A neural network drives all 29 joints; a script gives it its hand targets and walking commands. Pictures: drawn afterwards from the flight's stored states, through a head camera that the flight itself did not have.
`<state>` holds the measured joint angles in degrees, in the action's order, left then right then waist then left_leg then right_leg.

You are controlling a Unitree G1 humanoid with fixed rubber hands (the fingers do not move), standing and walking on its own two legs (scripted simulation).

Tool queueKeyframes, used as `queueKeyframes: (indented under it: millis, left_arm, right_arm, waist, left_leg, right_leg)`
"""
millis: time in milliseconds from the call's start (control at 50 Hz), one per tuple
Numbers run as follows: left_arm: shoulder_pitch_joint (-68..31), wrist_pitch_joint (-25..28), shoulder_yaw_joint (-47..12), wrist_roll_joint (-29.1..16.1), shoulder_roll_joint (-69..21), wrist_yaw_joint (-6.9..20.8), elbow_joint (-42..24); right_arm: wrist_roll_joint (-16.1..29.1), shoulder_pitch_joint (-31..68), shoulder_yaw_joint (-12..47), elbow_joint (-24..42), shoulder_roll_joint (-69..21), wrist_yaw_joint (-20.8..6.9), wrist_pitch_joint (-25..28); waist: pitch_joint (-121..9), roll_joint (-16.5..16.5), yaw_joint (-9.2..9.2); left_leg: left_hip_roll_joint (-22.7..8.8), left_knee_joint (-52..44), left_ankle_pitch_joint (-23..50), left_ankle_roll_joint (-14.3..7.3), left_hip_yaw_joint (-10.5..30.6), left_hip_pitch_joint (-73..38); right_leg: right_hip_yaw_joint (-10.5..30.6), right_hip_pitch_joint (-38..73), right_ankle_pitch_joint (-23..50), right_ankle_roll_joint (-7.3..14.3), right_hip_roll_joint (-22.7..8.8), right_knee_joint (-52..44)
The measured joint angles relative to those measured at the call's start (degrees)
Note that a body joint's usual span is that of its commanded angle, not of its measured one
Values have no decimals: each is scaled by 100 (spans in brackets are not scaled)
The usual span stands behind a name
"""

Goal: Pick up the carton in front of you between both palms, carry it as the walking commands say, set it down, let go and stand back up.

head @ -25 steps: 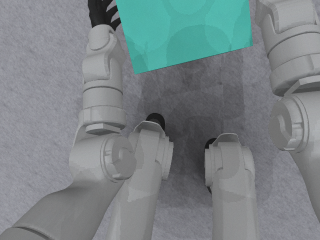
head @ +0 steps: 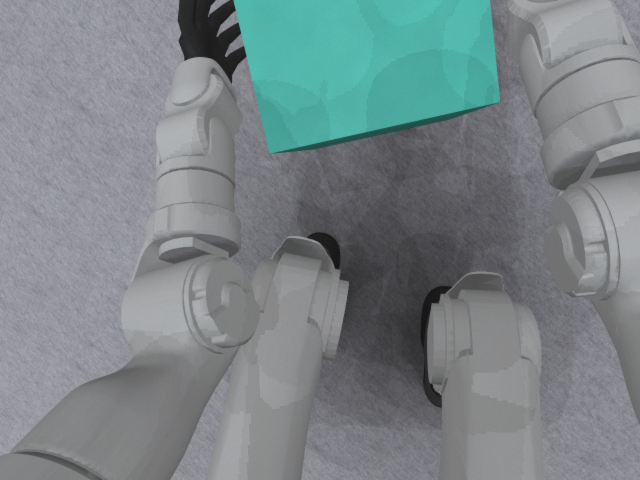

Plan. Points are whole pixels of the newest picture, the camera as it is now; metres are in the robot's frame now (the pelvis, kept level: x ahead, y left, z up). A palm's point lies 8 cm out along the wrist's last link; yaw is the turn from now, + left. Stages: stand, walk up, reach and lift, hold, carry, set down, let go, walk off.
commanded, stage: set down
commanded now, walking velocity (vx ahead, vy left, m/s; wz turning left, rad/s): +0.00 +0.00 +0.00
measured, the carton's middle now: (363, 45) +0.53 +0.07 -0.26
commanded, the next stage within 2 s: let go in 2.00 s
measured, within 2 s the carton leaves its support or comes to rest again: rests again in 0.16 s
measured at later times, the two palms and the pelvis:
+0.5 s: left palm (204, 57) +0.50 +0.23 -0.18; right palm out of the picture +0.58 -0.07 -0.19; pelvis +0.00 +0.01 -0.01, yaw +0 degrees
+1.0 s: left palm (187, 70) +0.49 +0.26 -0.19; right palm out of the picture +0.59 -0.12 -0.20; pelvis -0.02 +0.02 -0.02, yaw -1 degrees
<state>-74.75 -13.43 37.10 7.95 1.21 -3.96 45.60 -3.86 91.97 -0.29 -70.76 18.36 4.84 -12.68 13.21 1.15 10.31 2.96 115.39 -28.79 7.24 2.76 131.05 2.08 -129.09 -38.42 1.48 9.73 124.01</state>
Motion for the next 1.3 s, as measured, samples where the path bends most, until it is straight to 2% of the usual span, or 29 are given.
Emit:
queueKeyframes:
  millis: [200, 440, 660, 720, 780, 840, 900, 980, 1080, 1200, 1300]
  left_arm:
    - [-179, 64, 57, 7, 267, 105, 344]
    - [-293, 126, 108, -2, 526, 199, 659]
    - [-438, 247, 233, 20, 553, 278, 930]
    - [-541, 420, 272, -29, 567, 268, 1134]
    - [-608, 662, 17, -252, 665, 97, 1458]
    - [-594, 865, -325, -684, 851, -100, 1730]
    - [-570, 996, -733, -1199, 1070, -189, 1836]
    - [-608, 1034, -1209, -1720, 1235, -281, 1711]
    - [-604, 892, -1536, -2003, 1109, -505, 1208]
    - [-218, 520, -1642, -1853, 691, -846, 279]
    - [99, 255, -1607, -1632, 521, -937, -105]
  right_arm:
    - [-231, 187, -203, -88, -55, -210, 30]
    - [-605, 105, -570, 199, -191, -465, 153]
    - [-818, 127, -631, 266, -103, -659, 139]
    - [-676, 175, -486, 204, 6, -693, 218]
    - [-343, 190, -136, 96, 254, -542, 325]
    - [207, 215, 336, -16, 651, -409, 402]
    - [778, 284, 841, -32, 1024, -405, 457]
    - [1310, 512, 1338, 48, 1319, -470, 453]
    - [1403, 717, 1393, 224, 1392, -518, 328]
    - [1158, 490, 924, 448, 1334, -554, 59]
    - [937, 294, 484, 242, 1312, -682, -33]
  waist:
    - [243, -89, -50]
    - [394, -234, -132]
    - [573, -301, -102]
    - [689, -312, -75]
    - [830, -330, -45]
    - [935, -353, -31]
    - [1003, -354, -42]
    - [1083, -349, -36]
    - [996, -347, -13]
    - [595, -192, 23]
    - [153, -32, 76]
  left_leg:
    - [-16, 123, -12, -43, -61, -61]
    - [-30, 293, -101, -126, -170, -55]
    - [-40, 443, -103, -121, -231, -116]
    - [-56, 475, -90, -116, -251, -162]
    - [-91, 471, -55, -133, -286, -200]
    - [-146, 431, 5, -198, -345, -195]
    - [-219, 395, 72, -297, -419, -154]
    - [-296, 382, 145, -406, -487, -122]
    - [-277, 327, 218, -501, -518, -115]
    - [-168, 2, 267, -546, -450, -312]
    - [-120, -508, 323, -554, -397, -566]
  right_leg:
    - [-7, 60, -15, 16, -91, 120]
    - [9, 72, -127, 24, -239, 289]
    - [11, 92, -118, 62, -323, 469]
    - [14, 118, -93, 60, -342, 509]
    - [18, 136, -47, 62, -380, 508]
    - [21, 116, 18, 69, -450, 465]
    - [20, 70, 81, 73, -530, 425]
    - [26, 46, 147, 51, -587, 393]
    - [39, 99, 176, -9, -660, 315]
    - [-19, 405, 157, -37, -770, -62]
    - [-45, 683, 235, -47, -802, -620]
